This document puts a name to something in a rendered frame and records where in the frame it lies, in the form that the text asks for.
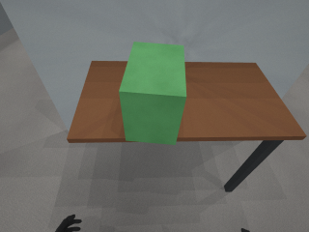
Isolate carton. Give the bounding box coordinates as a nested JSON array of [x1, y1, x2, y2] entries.
[[119, 42, 187, 145]]

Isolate robot left hand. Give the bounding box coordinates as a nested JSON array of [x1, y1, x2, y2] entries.
[[55, 214, 82, 232]]

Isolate table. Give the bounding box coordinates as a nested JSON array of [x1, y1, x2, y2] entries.
[[67, 61, 307, 192]]

